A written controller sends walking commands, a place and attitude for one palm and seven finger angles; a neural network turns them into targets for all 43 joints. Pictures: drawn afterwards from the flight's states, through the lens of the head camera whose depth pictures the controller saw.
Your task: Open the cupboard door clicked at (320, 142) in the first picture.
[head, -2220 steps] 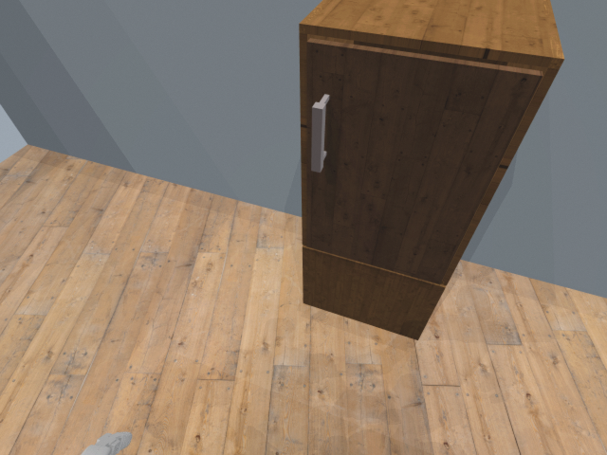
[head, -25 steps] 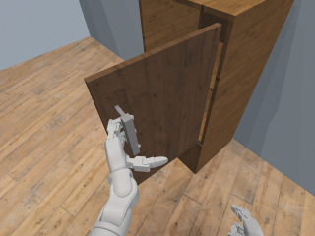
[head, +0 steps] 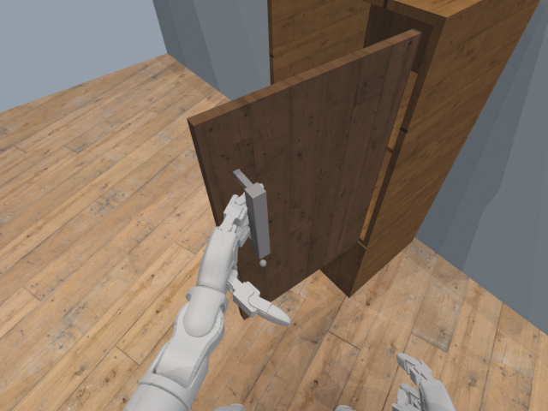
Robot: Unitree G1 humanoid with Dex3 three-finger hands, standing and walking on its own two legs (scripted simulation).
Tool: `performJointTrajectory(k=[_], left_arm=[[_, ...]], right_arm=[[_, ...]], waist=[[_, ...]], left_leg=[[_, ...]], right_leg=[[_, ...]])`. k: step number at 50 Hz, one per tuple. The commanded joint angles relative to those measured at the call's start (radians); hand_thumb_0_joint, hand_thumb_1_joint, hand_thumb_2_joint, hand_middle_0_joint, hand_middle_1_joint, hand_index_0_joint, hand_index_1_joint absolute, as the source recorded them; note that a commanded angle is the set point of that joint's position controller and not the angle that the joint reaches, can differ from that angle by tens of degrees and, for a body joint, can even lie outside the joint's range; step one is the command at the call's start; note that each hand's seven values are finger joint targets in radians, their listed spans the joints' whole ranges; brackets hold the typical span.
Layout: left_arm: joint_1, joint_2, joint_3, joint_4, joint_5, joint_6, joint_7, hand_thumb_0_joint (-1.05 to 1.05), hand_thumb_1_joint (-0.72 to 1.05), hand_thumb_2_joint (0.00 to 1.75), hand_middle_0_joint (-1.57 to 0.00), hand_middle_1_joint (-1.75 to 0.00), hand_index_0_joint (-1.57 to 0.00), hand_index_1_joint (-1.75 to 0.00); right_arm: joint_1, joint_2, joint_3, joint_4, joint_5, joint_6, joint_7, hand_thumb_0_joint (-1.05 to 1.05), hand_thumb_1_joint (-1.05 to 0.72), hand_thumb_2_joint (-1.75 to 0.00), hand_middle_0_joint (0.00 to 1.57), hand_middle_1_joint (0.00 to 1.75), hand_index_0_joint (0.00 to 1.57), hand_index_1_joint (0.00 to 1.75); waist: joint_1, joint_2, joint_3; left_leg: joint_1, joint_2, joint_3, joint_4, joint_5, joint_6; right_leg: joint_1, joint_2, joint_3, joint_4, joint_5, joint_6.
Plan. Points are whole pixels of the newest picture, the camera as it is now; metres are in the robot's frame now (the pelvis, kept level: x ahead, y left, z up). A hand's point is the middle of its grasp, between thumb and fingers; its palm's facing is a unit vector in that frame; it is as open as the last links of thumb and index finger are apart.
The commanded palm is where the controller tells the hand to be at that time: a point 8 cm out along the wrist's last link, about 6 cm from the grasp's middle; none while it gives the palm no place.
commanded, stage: slide the hand sideways off the handle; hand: left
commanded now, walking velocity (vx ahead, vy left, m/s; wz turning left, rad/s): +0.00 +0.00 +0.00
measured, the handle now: (251, 216) +0.38 +0.06 +0.08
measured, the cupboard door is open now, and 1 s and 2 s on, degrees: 86 86 86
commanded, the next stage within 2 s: draw the hand back to the body in 1.02 s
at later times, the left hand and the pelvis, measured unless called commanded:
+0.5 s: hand (243, 279) +0.28 +0.06 +0.07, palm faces -0.13 -0.99 -0.03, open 16.3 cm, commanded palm +0.26 +0.13 +0.07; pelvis +0.02 +0.00 +0.00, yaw -1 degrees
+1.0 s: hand (191, 303) +0.24 +0.13 +0.07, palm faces -0.09 -1.00 -0.04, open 16.3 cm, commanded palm +0.22 +0.19 +0.07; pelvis +0.03 -0.01 -0.01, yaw +0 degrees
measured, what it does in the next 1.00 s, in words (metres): stands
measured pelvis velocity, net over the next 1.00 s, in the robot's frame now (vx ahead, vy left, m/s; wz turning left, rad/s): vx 0.03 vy -0.01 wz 0.00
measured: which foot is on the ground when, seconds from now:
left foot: down 0.00-1.00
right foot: down 0.00-1.00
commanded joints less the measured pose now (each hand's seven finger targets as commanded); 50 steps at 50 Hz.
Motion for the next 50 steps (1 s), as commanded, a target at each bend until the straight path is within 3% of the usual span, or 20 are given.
performJointTrajectory(k=[1,2,3,4,5,9,10,11,13,17,21,24,27,28,31,39,43,46,50], left_arm=[[-0.294,-0.162,-0.056,-0.235,-0.146,-0.026,-0.15,0.0,-0.5,0.3,-0.15,-0.3,-0.15,-0.3],[-0.254,-0.149,-0.013,-0.224,-0.166,-0.011,-0.133,0.0,-0.5,0.3,-0.15,-0.3,-0.15,-0.3],[-0.25,-0.147,0.0,-0.224,-0.169,-0.001,-0.114,0.0,-0.5,0.3,-0.15,-0.3,-0.15,-0.3],[-0.255,-0.128,0.02,-0.246,-0.157,-0.002,-0.089,0.0,-0.5,0.3,-0.15,-0.3,-0.15,-0.3],[-0.209,-0.115,0.029,-0.254,-0.134,-0.004,-0.068,0.0,-0.5,0.3,-0.15,-0.3,-0.15,-0.3],[-0.094,-0.101,0.005,-0.336,-0.039,-0.038,-0.016,0.0,-0.5,0.3,-0.15,-0.3,-0.15,-0.3],[-0.066,-0.067,0.022,-0.336,-0.023,-0.04,-0.012,0.0,-0.5,0.3,-0.15,-0.3,-0.15,-0.3],[-0.059,-0.075,0.012,-0.355,-0.019,-0.042,-0.014,0.0,-0.5,0.3,-0.15,-0.3,-0.15,-0.3],[-0.04,-0.034,0.041,-0.385,-0.018,-0.041,-0.021,0.0,-0.5,0.3,-0.15,-0.3,-0.15,-0.3],[0.016,0.017,0.096,-0.445,-0.044,-0.023,-0.043,0.0,-0.5,0.3,-0.15,-0.3,-0.15,-0.3],[0.09,-0.004,0.086,-0.517,-0.083,-0.017,-0.077,0.0,-0.5,0.3,-0.15,-0.3,-0.15,-0.3],[0.161,0.034,0.125,-0.538,-0.102,-0.027,-0.104,0.0,-0.5,0.3,-0.15,-0.3,-0.15,-0.3],[0.225,0.074,0.173,-0.553,-0.113,-0.031,-0.129,0.0,-0.5,0.3,-0.15,-0.3,-0.15,-0.3],[0.248,0.081,0.18,-0.575,-0.115,-0.034,-0.137,0.0,-0.5,0.3,-0.15,-0.3,-0.15,-0.3],[0.334,0.081,0.189,-0.585,-0.132,-0.034,-0.169,0.0,-0.5,0.3,-0.15,-0.3,-0.15,-0.3],[0.389,0.172,0.312,-0.63,-0.195,-0.059,-0.247,0.0,-0.5,0.3,-0.15,-0.3,-0.15,-0.3],[0.437,0.184,0.321,-0.652,-0.233,-0.08,-0.312,0.0,-0.5,0.3,-0.15,-0.3,-0.15,-0.3],[0.46,0.183,0.309,-0.663,-0.253,-0.088,-0.351,0.0,-0.5,0.3,-0.15,-0.3,-0.15,-0.3],[0.462,0.217,0.343,-0.642,-0.263,-0.08,-0.364,0.0,-0.5,0.3,-0.15,-0.3,-0.15,-0.3]], right_arm=[[-0.092,-0.105,-0.021,-0.179,0.045,-0.092,-0.024,0.0,-0.9,-0.9,0.2,0.3,0.2,0.3],[-0.091,-0.111,-0.021,-0.176,0.047,-0.097,-0.022,0.0,-0.9,-0.9,0.2,0.3,0.2,0.3],[-0.093,-0.113,-0.019,-0.177,0.047,-0.101,-0.018,0.0,-0.9,-0.9,0.2,0.3,0.2,0.3],[-0.088,-0.115,-0.023,-0.177,0.043,-0.106,-0.013,0.0,-0.9,-0.9,0.2,0.3,0.2,0.3],[-0.086,-0.114,-0.025,-0.181,0.039,-0.109,-0.006,0.0,-0.9,-0.9,0.2,0.3,0.2,0.3],[-0.058,-0.107,-0.037,-0.204,0.021,-0.108,0.027,0.0,-0.9,-0.9,0.2,0.3,0.2,0.3],[-0.053,-0.112,-0.039,-0.206,0.02,-0.103,0.029,0.0,-0.9,-0.9,0.2,0.3,0.2,0.3],[-0.06,-0.109,-0.038,-0.214,0.019,-0.101,0.031,0.0,-0.9,-0.9,0.2,0.3,0.2,0.3],[-0.065,-0.11,-0.036,-0.222,0.019,-0.096,0.028,0.0,-0.9,-0.9,0.2,0.3,0.2,0.3],[-0.074,-0.106,-0.03,-0.233,0.022,-0.087,0.013,0.0,-0.9,-0.9,0.2,0.3,0.2,0.3],[-0.074,-0.103,-0.027,-0.24,0.024,-0.098,0.004,0.0,-0.9,-0.9,0.2,0.3,0.2,0.3],[-0.059,-0.108,-0.029,-0.236,0.026,-0.111,-0.001,0.0,-0.9,-0.9,0.2,0.3,0.2,0.3],[-0.055,-0.11,-0.031,-0.23,0.025,-0.119,-0.004,0.0,-0.9,-0.9,0.2,0.3,0.2,0.3],[-0.054,-0.112,-0.034,-0.235,0.023,-0.121,-0.006,0.0,-0.9,-0.9,0.2,0.3,0.2,0.3],[-0.051,-0.11,-0.034,-0.241,0.026,-0.128,-0.006,0.0,-0.9,-0.9,0.2,0.3,0.2,0.3],[-0.044,-0.12,-0.038,-0.233,0.028,-0.152,-0.026,0.0,-0.9,-0.9,0.2,0.3,0.2,0.3],[-0.036,-0.13,-0.04,-0.235,0.036,-0.171,-0.031,0.0,-0.9,-0.9,0.2,0.3,0.2,0.3],[-0.034,-0.137,-0.04,-0.24,0.039,-0.187,-0.032,0.0,-0.9,-0.9,0.2,0.3,0.2,0.3],[-0.033,-0.149,-0.044,-0.238,0.042,-0.195,-0.038,0.0,-0.9,-0.9,0.2,0.3,0.2,0.3]], waist=[[-0.057,-0.103,-0.188],[-0.036,-0.126,-0.182],[-0.035,-0.143,-0.164],[-0.031,-0.143,-0.176],[-0.009,-0.117,-0.175],[-0.004,-0.089,-0.22],[0.001,-0.11,-0.22],[-0.002,-0.102,-0.209],[0.001,-0.099,-0.201],[0.01,-0.079,-0.194],[0.001,-0.066,-0.206],[-0.002,-0.104,-0.201],[0.005,-0.098,-0.196],[0.006,-0.103,-0.221],[0.006,-0.089,-0.197],[0.002,-0.088,-0.215],[-0.007,-0.069,-0.225],[-0.015,-0.063,-0.211],[-0.02,-0.072,-0.174]], left_leg=[[0.118,-0.011,-0.048,-0.196,0.036,0.008],[0.108,-0.011,-0.05,-0.209,0.026,0.003],[0.1,-0.012,-0.052,-0.216,0.015,0.002],[0.103,-0.012,-0.052,-0.215,0.018,0.001],[0.101,-0.012,-0.047,-0.22,0.036,-0.002],[0.115,-0.005,-0.03,-0.189,0.12,0.0],[0.102,-0.003,-0.031,-0.187,0.121,0.0],[0.097,-0.003,-0.023,-0.185,0.113,0.002],[0.081,-0.008,-0.015,-0.182,0.096,0.005],[0.072,-0.013,-0.008,-0.18,0.098,0.006],[0.089,-0.014,-0.004,-0.166,0.139,0.006],[0.076,-0.014,-0.009,-0.154,0.152,0.007],[0.062,-0.019,-0.005,-0.143,0.177,0.006],[0.062,-0.021,-0.002,-0.135,0.193,0.007],[0.05,-0.023,0.001,-0.127,0.208,0.007],[0.002,-0.029,-0.002,-0.078,0.198,0.005],[-0.003,-0.031,-0.006,-0.058,0.216,0.004],[-0.011,-0.031,-0.011,-0.051,0.216,0.005],[-0.035,-0.029,-0.015,-0.037,0.18,0.005]], right_leg=[[0.114,0.039,0.006,-0.168,0.041,-0.016],[0.119,0.039,0.0,-0.172,0.023,-0.014],[0.114,0.039,-0.002,-0.173,0.008,-0.012],[0.11,0.038,0.0,-0.168,0.007,-0.012],[0.116,0.037,-0.001,-0.157,0.017,-0.017],[0.111,0.031,0.006,-0.123,0.089,-0.02],[0.121,0.032,0.01,-0.122,0.088,-0.023],[0.12,0.031,0.014,-0.124,0.088,-0.021],[0.135,0.03,0.024,-0.132,0.083,-0.021],[0.164,0.031,0.034,-0.142,0.098,-0.021],[0.177,0.034,0.031,-0.141,0.156,-0.016],[0.182,0.037,0.032,-0.136,0.181,-0.011],[0.198,0.033,0.04,-0.128,0.226,-0.011],[0.21,0.031,0.043,-0.122,0.25,-0.008],[0.209,0.03,0.047,-0.119,0.279,-0.006],[0.228,0.018,0.092,-0.12,0.292,0.006],[0.224,0.015,0.098,-0.109,0.339,0.013],[0.201,0.018,0.087,-0.1,0.315,0.011],[0.157,0.023,0.088,-0.107,0.216,0.007]])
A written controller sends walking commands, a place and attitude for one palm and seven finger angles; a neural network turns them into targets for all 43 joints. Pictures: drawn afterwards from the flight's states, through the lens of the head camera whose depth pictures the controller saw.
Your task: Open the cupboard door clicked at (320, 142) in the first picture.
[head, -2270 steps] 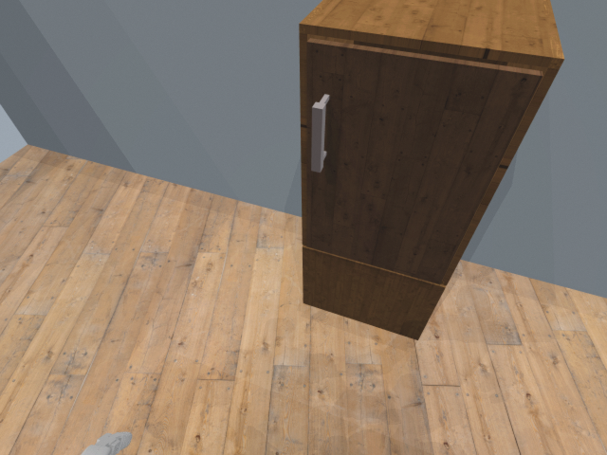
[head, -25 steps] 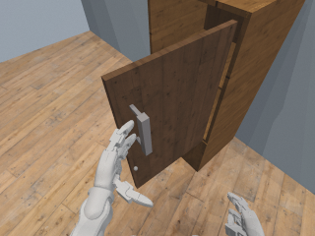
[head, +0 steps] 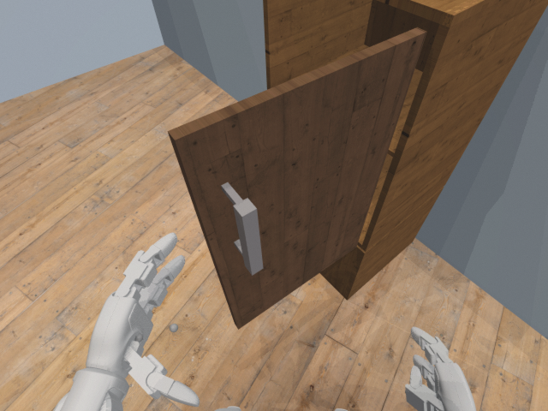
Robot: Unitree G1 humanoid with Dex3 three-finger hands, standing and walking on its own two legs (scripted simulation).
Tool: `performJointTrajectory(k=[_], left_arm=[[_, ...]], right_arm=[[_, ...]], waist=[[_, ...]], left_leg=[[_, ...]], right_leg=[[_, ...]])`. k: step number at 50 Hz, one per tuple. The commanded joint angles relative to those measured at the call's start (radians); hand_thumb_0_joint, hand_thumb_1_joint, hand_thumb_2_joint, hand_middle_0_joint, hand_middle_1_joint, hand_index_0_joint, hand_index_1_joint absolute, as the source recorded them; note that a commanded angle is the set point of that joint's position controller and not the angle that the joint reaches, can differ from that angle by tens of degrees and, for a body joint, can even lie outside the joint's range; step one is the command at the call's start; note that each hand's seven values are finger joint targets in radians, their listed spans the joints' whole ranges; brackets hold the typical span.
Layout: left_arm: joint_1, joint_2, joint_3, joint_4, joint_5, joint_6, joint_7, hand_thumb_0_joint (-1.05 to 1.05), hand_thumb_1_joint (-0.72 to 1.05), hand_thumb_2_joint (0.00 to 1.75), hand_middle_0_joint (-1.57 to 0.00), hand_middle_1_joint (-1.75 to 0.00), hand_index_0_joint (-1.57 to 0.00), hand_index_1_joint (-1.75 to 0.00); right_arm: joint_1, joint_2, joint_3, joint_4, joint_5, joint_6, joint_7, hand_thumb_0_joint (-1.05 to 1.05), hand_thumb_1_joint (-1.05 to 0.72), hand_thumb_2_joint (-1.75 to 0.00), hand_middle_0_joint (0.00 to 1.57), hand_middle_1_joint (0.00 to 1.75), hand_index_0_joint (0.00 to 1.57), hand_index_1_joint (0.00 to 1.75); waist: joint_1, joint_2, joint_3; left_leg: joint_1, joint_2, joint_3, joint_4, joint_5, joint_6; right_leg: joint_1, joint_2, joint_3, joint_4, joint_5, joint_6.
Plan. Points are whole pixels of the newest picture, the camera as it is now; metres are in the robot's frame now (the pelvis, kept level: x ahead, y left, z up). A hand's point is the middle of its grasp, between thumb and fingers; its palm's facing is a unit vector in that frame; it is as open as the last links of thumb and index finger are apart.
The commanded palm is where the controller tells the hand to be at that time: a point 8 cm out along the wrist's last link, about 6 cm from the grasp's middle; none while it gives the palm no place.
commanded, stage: slide the hand sideways off the handle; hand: left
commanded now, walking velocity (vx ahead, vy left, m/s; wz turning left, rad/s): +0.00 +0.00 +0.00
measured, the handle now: (242, 231) +0.35 +0.07 +0.08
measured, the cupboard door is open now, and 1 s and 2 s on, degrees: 86 86 86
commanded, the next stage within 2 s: draw the hand back to the body in 0.02 s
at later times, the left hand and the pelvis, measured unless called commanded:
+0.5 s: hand (130, 325) +0.20 +0.18 +0.11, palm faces -0.07 -1.00 -0.07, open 16.3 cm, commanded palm +0.17 +0.24 +0.12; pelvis +0.00 +0.02 +0.01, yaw +0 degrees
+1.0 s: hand (42, 298) +0.21 +0.25 +0.15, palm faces +0.31 -0.87 -0.38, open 13.0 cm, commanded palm +0.16 +0.30 +0.18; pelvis +0.01 +0.03 +0.04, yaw -1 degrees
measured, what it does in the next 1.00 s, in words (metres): stands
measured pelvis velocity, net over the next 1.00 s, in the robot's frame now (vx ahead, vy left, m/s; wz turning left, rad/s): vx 0.01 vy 0.03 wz -0.02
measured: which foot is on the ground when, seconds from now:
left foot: down 0.00-1.00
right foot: down 0.00-1.00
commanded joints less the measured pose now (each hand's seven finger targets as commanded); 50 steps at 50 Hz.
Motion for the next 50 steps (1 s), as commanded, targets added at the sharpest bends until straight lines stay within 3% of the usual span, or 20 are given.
performJointTrajectory(k=[1,6,10,13,16,20,26,31,32,33,34,35,36,40,45,50], left_arm=[[-0.082,0.089,0.052,-0.222,-0.02,-0.07,-0.013,0.0,-0.5,0.3,-0.15,-0.3,-0.15,-0.3],[-0.094,0.067,0.028,-0.257,-0.011,-0.067,0.021,0.0,-0.5,0.3,-0.15,-0.3,-0.15,-0.3],[-0.062,0.147,0.096,-0.331,0.005,-0.046,0.052,0.0,-0.5,0.3,-0.15,-0.3,-0.15,-0.3],[-0.013,0.118,0.089,-0.342,-0.001,-0.015,0.058,0.0,-0.5,0.3,-0.15,-0.3,-0.15,-0.3],[0.003,0.101,0.078,-0.319,-0.018,0.029,0.044,0.0,-0.5,0.3,-0.15,-0.3,-0.15,-0.3],[0.001,0.139,0.119,-0.335,-0.035,0.073,0.022,0.0,-0.5,0.3,-0.15,-0.3,-0.15,-0.3],[-0.039,0.165,0.153,-0.421,-0.053,0.078,0.006,0.0,-0.5,0.3,-0.15,-0.3,-0.15,-0.3],[-0.033,0.193,0.203,-0.413,-0.07,0.107,-0.014,0.0,-0.32,0.37,-0.16,-0.3,-0.16,-0.3],[-0.075,0.315,0.22,-0.512,0.083,0.114,0.143,0.0,-0.29,0.39,-0.16,-0.3,-0.16,-0.3],[0.006,0.225,0.187,-0.45,0.101,0.141,0.212,0.0,-0.26,0.4,-0.16,-0.3,-0.16,-0.3],[0.03,0.182,0.154,-0.44,0.11,0.154,0.241,0.0,-0.22,0.42,-0.16,-0.3,-0.16,-0.3],[0.022,0.188,0.154,-0.446,0.128,0.161,0.266,0.0,-0.18,0.43,-0.16,-0.3,-0.16,-0.3],[0.028,0.19,0.156,-0.449,0.141,0.164,0.285,0.0,-0.15,0.45,-0.16,-0.3,-0.16,-0.3],[0.024,0.249,0.204,-0.469,0.174,0.159,0.339,0.0,-0.01,0.51,-0.17,-0.3,-0.17,-0.3],[0.009,0.281,0.255,-0.451,0.186,0.155,0.367,0.0,0.17,0.58,-0.17,-0.3,-0.17,-0.3],[-0.001,0.282,0.276,-0.473,0.19,0.143,0.371,0.0,0.34,0.66,-0.18,-0.3,-0.18,-0.3]], right_arm=[[-0.058,-0.095,-0.038,-0.163,0.007,-0.067,-0.012,0.0,-0.9,-0.9,0.2,0.3,0.2,0.3],[-0.054,-0.094,-0.039,-0.174,0.008,-0.084,-0.012,0.0,-0.9,-0.9,0.2,0.3,0.2,0.3],[-0.049,-0.091,-0.036,-0.182,0.011,-0.081,-0.014,0.0,-0.9,-0.9,0.2,0.3,0.2,0.3],[-0.052,-0.079,-0.03,-0.188,0.018,-0.081,-0.013,0.0,-0.9,-0.9,0.2,0.3,0.2,0.3],[-0.066,-0.085,-0.022,-0.187,0.024,-0.079,-0.015,0.0,-0.9,-0.9,0.2,0.3,0.2,0.3],[-0.078,-0.096,-0.017,-0.183,0.026,-0.085,-0.024,0.0,-0.9,-0.9,0.2,0.3,0.2,0.3],[-0.076,-0.094,-0.007,-0.172,0.027,-0.111,-0.032,0.0,-0.9,-0.9,0.2,0.3,0.2,0.3],[-0.083,-0.095,-0.003,-0.151,0.03,-0.124,-0.035,0.0,-0.9,-0.9,0.2,0.3,0.2,0.3],[-0.084,-0.084,-0.01,-0.148,0.01,-0.107,-0.059,0.0,-0.9,-0.9,0.2,0.3,0.2,0.3],[-0.076,-0.065,-0.004,-0.139,0.002,-0.1,-0.066,0.0,-0.9,-0.9,0.2,0.3,0.2,0.3],[-0.075,-0.067,-0.001,-0.137,0.001,-0.093,-0.063,0.0,-0.9,-0.9,0.2,0.3,0.2,0.3],[-0.081,-0.072,-0.004,-0.126,0.001,-0.087,-0.061,0.0,-0.9,-0.9,0.2,0.3,0.2,0.3],[-0.088,-0.069,-0.002,-0.117,0.0,-0.079,-0.061,0.0,-0.9,-0.9,0.2,0.3,0.2,0.3],[-0.11,-0.076,-0.003,-0.092,-0.01,-0.074,-0.065,0.0,-0.9,-0.9,0.2,0.3,0.2,0.3],[-0.136,-0.076,-0.007,-0.058,-0.016,-0.071,-0.069,0.0,-0.9,-0.9,0.2,0.3,0.2,0.3],[-0.148,-0.08,-0.011,-0.035,-0.017,-0.074,-0.058,0.0,-0.9,-0.9,0.2,0.3,0.2,0.3]], waist=[[-0.022,-0.081,-0.155],[-0.018,-0.064,-0.182],[0.009,-0.007,-0.23],[0.011,-0.013,-0.203],[0.002,-0.04,-0.127],[0.003,-0.061,-0.093],[0.01,-0.009,-0.102],[0.017,0.01,-0.083],[0.051,0.015,-0.084],[0.028,-0.009,-0.013],[0.022,-0.021,0.014],[0.025,-0.039,0.015],[0.025,-0.001,0.012],[0.035,0.027,-0.007],[0.041,-0.012,0.0],[0.046,0.028,-0.006]], left_leg=[[-0.016,-0.052,0.006,-0.082,0.24,0.027],[0.003,-0.05,-0.001,-0.085,0.229,0.027],[0.043,-0.045,-0.004,-0.119,0.271,0.027],[0.061,-0.04,-0.005,-0.144,0.281,0.024],[0.054,-0.036,-0.007,-0.167,0.248,0.025],[0.067,-0.033,-0.013,-0.189,0.22,0.028],[0.135,-0.03,-0.026,-0.222,0.254,0.024],[0.161,-0.03,-0.027,-0.246,0.27,0.02],[0.17,-0.02,-0.007,-0.296,0.263,0.029],[0.174,-0.021,-0.002,-0.313,0.232,0.025],[0.173,-0.021,-0.006,-0.323,0.214,0.023],[0.191,-0.015,-0.006,-0.332,0.225,0.027],[0.22,-0.014,0.001,-0.343,0.244,0.029],[0.288,-0.01,0.006,-0.399,0.299,0.029],[0.354,-0.006,0.013,-0.454,0.367,0.031],[0.415,0.003,0.008,-0.501,0.489,0.023]], right_leg=[[0.164,-0.001,0.105,-0.142,0.264,0.021],[0.134,0.008,0.076,-0.119,0.223,0.015],[0.182,0.013,0.056,-0.106,0.262,0.006],[0.193,0.017,0.042,-0.118,0.281,0.008],[0.179,0.02,0.033,-0.149,0.244,0.013],[0.193,0.022,0.034,-0.183,0.203,0.014],[0.216,0.026,0.018,-0.192,0.231,0.011],[0.244,0.027,0.014,-0.22,0.251,0.011],[0.296,0.009,0.065,-0.277,0.234,0.002],[0.275,0.005,0.057,-0.31,0.201,0.006],[0.267,0.003,0.052,-0.321,0.179,0.008],[0.291,0.003,0.055,-0.341,0.186,0.006],[0.305,0.001,0.053,-0.348,0.2,0.008],[0.381,-0.001,0.049,-0.386,0.247,0.006],[0.451,0.001,0.045,-0.436,0.302,0.009],[0.507,0.002,0.043,-0.464,0.36,0.009]])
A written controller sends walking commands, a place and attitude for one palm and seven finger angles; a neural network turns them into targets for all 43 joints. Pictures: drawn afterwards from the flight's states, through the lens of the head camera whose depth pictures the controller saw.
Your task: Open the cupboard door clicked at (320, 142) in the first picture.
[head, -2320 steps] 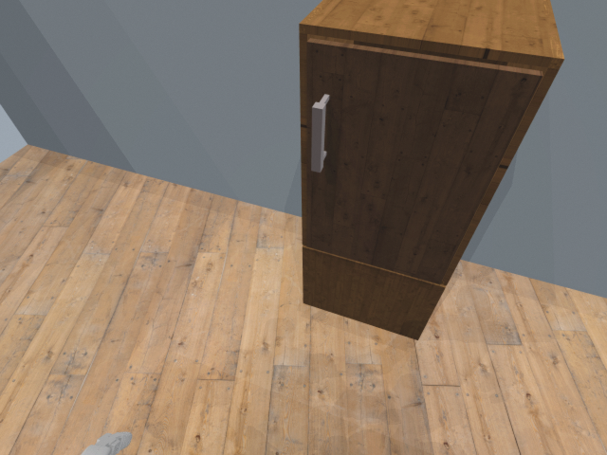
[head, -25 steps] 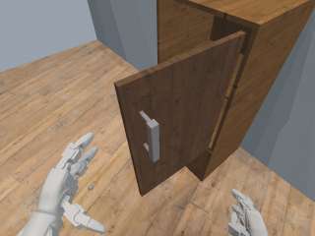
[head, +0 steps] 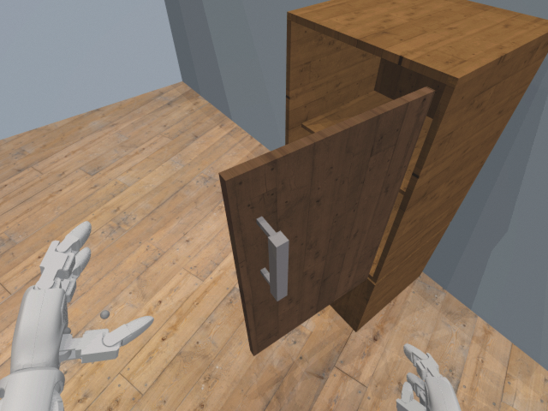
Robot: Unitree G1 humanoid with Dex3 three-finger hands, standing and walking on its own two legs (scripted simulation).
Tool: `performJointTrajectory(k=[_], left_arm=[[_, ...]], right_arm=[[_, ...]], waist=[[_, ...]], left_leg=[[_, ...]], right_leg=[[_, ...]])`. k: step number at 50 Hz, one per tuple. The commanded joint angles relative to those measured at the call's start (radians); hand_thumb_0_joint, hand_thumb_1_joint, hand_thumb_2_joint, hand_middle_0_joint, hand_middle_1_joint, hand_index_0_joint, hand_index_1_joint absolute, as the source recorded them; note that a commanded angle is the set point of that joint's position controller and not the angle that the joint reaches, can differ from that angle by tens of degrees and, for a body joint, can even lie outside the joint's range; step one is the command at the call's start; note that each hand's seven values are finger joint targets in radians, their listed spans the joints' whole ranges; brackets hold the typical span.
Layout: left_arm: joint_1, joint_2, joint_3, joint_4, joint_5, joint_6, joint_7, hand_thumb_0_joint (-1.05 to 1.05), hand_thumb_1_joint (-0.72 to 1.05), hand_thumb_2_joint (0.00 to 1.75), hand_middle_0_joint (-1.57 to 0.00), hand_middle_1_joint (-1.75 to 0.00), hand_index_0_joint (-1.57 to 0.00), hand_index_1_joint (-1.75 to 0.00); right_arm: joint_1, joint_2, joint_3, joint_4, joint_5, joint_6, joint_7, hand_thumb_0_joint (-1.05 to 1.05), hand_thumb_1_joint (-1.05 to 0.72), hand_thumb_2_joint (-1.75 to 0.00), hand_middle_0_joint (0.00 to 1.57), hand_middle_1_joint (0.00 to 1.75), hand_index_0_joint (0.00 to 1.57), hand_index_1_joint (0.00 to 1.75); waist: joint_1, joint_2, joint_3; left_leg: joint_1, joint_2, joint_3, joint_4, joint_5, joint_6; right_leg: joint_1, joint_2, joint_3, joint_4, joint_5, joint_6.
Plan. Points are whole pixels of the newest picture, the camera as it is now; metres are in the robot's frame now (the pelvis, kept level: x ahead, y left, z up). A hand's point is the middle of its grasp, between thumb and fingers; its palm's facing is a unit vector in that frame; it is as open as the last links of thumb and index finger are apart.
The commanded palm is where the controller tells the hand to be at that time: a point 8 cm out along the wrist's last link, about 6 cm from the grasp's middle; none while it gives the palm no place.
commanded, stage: draw the hand back to the body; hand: left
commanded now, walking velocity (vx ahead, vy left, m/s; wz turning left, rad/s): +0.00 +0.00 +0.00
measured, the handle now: (271, 260) +0.33 +0.05 +0.04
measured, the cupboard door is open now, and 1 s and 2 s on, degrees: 86 86 86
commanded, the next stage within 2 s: step back with the hand held close in 0.70 s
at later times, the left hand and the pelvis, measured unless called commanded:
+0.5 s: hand (71, 288) +0.20 +0.25 +0.16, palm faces +0.45 -0.80 -0.40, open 7.8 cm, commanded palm +0.15 +0.29 +0.17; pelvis +0.00 -0.01 +0.01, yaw -1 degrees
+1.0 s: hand (72, 290) +0.19 +0.24 +0.16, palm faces +0.39 -0.79 -0.47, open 7.4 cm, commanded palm +0.13 +0.28 +0.18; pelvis -0.02 -0.02 +0.01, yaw -2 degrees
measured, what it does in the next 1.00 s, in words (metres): stands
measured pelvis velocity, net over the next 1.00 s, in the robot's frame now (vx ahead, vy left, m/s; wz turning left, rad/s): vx -0.02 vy -0.02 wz -0.03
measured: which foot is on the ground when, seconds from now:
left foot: down 0.00-1.00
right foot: down 0.00-1.00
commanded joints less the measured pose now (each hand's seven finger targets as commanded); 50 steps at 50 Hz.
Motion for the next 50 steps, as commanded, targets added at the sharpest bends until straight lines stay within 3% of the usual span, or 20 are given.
performJointTrajectory(k=[1,7,11,16,19,22,26,29,32,35,40,41,42,43,44,45,48,50], left_arm=[[-0.075,0.147,0.124,-0.247,0.005,-0.084,0.024,0.0,0.37,0.68,-0.18,-0.3,-0.18,-0.3],[-0.091,0.172,0.19,-0.203,-0.002,-0.084,0.019,0.0,0.58,0.76,-0.19,-0.3,-0.19,-0.3],[-0.117,0.198,0.239,-0.217,-0.005,-0.094,0.021,0.0,0.73,0.82,-0.19,-0.3,-0.19,-0.3],[-0.137,0.219,0.282,-0.206,-0.016,-0.095,0.018,0.0,0.9,0.9,-0.2,-0.3,-0.2,-0.3],[-0.129,0.181,0.244,-0.179,-0.014,-0.092,0.01,0.0,0.9,0.9,-0.2,-0.3,-0.2,-0.3],[-0.126,0.175,0.232,-0.163,-0.013,-0.088,0.007,0.0,0.9,0.9,-0.2,-0.3,-0.2,-0.3],[-0.163,0.209,0.253,-0.207,-0.011,-0.1,0.01,0.0,0.9,0.9,-0.2,-0.3,-0.2,-0.3],[-0.145,0.221,0.27,-0.223,-0.009,-0.105,0.013,0.0,0.9,0.9,-0.2,-0.3,-0.2,-0.3],[-0.141,0.222,0.272,-0.216,-0.01,-0.107,0.015,0.0,0.9,0.9,-0.2,-0.3,-0.2,-0.3],[-0.136,0.212,0.264,-0.176,-0.013,-0.103,0.01,0.0,0.9,0.9,-0.2,-0.3,-0.2,-0.3],[-0.144,0.204,0.256,-0.167,-0.011,-0.109,0.008,0.0,0.9,0.9,-0.2,-0.3,-0.2,-0.3],[-0.252,0.247,0.277,-0.27,-0.012,-0.124,0.013,0.0,0.9,0.9,-0.2,-0.3,-0.2,-0.3],[-0.291,0.354,0.397,-0.257,-0.013,-0.163,0.019,0.0,0.9,0.9,-0.2,-0.3,-0.2,-0.3],[-0.17,0.274,0.342,-0.168,-0.011,-0.163,0.005,0.0,0.9,0.9,-0.2,-0.3,-0.2,-0.3],[-0.11,0.254,0.322,-0.153,-0.009,-0.153,0.0,0.0,0.9,0.9,-0.2,-0.3,-0.2,-0.3],[-0.106,0.249,0.317,-0.165,-0.009,-0.156,-0.003,0.0,0.9,0.9,-0.2,-0.3,-0.2,-0.3],[-0.037,0.231,0.301,-0.196,-0.009,-0.162,-0.002,0.0,0.9,0.9,-0.2,-0.3,-0.2,-0.3],[-0.004,0.256,0.326,-0.228,-0.01,-0.165,0.005,0.0,0.9,0.9,-0.2,-0.3,-0.2,-0.3]], right_arm=[[-0.134,-0.108,-0.05,-0.146,-0.001,-0.061,-0.003,0.0,-0.9,-0.9,0.2,0.3,0.2,0.3],[-0.146,-0.11,-0.06,-0.128,-0.001,-0.038,0.007,0.0,-0.9,-0.9,0.2,0.3,0.2,0.3],[-0.155,-0.108,-0.064,-0.123,-0.003,-0.028,0.01,0.0,-0.9,-0.9,0.2,0.3,0.2,0.3],[-0.161,-0.108,-0.068,-0.114,-0.003,-0.02,0.013,0.0,-0.9,-0.9,0.2,0.3,0.2,0.3],[-0.161,-0.113,-0.074,-0.112,-0.002,-0.016,0.02,0.0,-0.9,-0.9,0.2,0.3,0.2,0.3],[-0.163,-0.116,-0.077,-0.109,-0.002,-0.01,0.021,0.0,-0.9,-0.9,0.2,0.3,0.2,0.3],[-0.176,-0.115,-0.079,-0.114,-0.004,-0.014,0.015,0.0,-0.9,-0.9,0.2,0.3,0.2,0.3],[-0.175,-0.11,-0.079,-0.112,-0.005,-0.019,0.013,0.0,-0.9,-0.9,0.2,0.3,0.2,0.3],[-0.179,-0.105,-0.076,-0.106,-0.005,-0.025,0.013,0.0,-0.9,-0.9,0.2,0.3,0.2,0.3],[-0.184,-0.109,-0.08,-0.102,-0.002,-0.025,0.011,0.0,-0.9,-0.9,0.2,0.3,0.2,0.3],[-0.184,-0.11,-0.082,-0.096,-0.001,-0.026,0.014,0.0,-0.9,-0.9,0.2,0.3,0.2,0.3],[-0.193,-0.111,-0.078,-0.104,-0.002,-0.033,0.014,0.0,-0.9,-0.9,0.2,0.3,0.2,0.3],[-0.164,-0.132,-0.075,-0.135,0.011,-0.012,0.01,0.0,-0.9,-0.9,0.2,0.3,0.2,0.3],[-0.162,-0.118,-0.08,-0.122,0.004,0.006,0.01,0.0,-0.9,-0.9,0.2,0.3,0.2,0.3],[-0.169,-0.12,-0.085,-0.132,0.005,0.018,0.014,0.0,-0.9,-0.9,0.2,0.3,0.2,0.3],[-0.173,-0.126,-0.086,-0.136,0.004,0.027,0.013,0.0,-0.9,-0.9,0.2,0.3,0.2,0.3],[-0.158,-0.133,-0.094,-0.153,0.003,0.048,0.014,0.0,-0.9,-0.9,0.2,0.3,0.2,0.3],[-0.166,-0.135,-0.1,-0.162,0.002,0.058,0.009,0.0,-0.9,-0.9,0.2,0.3,0.2,0.3]], waist=[[0.004,0.027,-0.093],[0.011,-0.017,-0.052],[0.016,0.03,-0.067],[0.018,0.019,-0.062],[0.012,-0.012,-0.047],[0.011,0.001,-0.036],[0.016,0.004,-0.059],[0.022,0.006,-0.094],[0.021,0.047,-0.062],[0.018,-0.015,-0.02],[0.017,0.023,-0.016],[0.015,0.041,-0.057],[-0.036,-0.031,0.038],[-0.037,-0.11,0.013],[-0.036,-0.125,0.004],[-0.038,-0.079,-0.003],[-0.041,-0.031,-0.112],[-0.035,0.01,-0.171]], left_leg=[[0.032,0.026,-0.027,-0.152,0.384,-0.018],[0.049,0.031,-0.02,-0.192,0.396,-0.022],[0.074,0.027,-0.01,-0.202,0.413,-0.021],[0.092,0.025,-0.001,-0.204,0.424,-0.017],[0.099,0.027,0.0,-0.211,0.418,-0.013],[0.101,0.026,0.003,-0.216,0.397,-0.01],[0.105,0.019,0.003,-0.222,0.35,-0.007],[0.123,0.016,0.008,-0.211,0.383,-0.005],[0.112,0.014,0.01,-0.216,0.35,-0.01],[0.105,0.017,0.01,-0.218,0.322,-0.006],[0.109,0.015,0.01,-0.225,0.295,-0.006],[0.119,0.012,0.003,-0.227,0.287,-0.005],[0.041,0.026,-0.008,-0.192,0.217,0.011],[0.048,0.023,-0.017,-0.168,0.212,0.013],[0.064,0.022,-0.006,-0.149,0.232,0.013],[0.06,0.02,-0.003,-0.149,0.256,0.009],[0.062,0.042,0.0,-0.146,0.361,0.001],[0.062,0.051,-0.001,-0.144,0.436,-0.001]], right_leg=[[0.113,0.007,0.007,-0.087,0.225,-0.033],[0.141,0.016,0.008,-0.125,0.242,-0.03],[0.167,0.014,0.016,-0.14,0.268,-0.034],[0.176,0.014,0.022,-0.161,0.296,-0.032],[0.164,0.017,0.018,-0.171,0.29,-0.027],[0.159,0.017,0.021,-0.178,0.276,-0.027],[0.173,0.016,0.027,-0.185,0.255,-0.028],[0.187,0.016,0.032,-0.182,0.288,-0.029],[0.173,0.013,0.033,-0.192,0.263,-0.03],[0.149,0.018,0.033,-0.212,0.237,-0.028],[0.143,0.018,0.037,-0.218,0.208,-0.029],[0.158,0.015,0.04,-0.214,0.203,-0.029],[0.033,-0.022,0.128,-0.264,0.243,-0.027],[0.031,-0.043,0.123,-0.267,0.251,-0.028],[0.014,-0.053,0.132,-0.268,0.288,-0.03],[0.016,-0.059,0.122,-0.256,0.33,-0.032],[0.071,-0.061,0.106,-0.188,0.431,-0.027],[0.101,-0.061,0.091,-0.146,0.497,-0.023]])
